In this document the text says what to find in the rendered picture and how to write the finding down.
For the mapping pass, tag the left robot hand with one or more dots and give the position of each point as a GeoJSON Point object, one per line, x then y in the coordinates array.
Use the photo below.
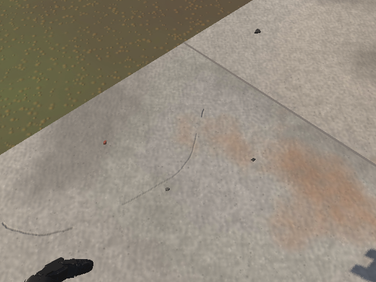
{"type": "Point", "coordinates": [60, 269]}

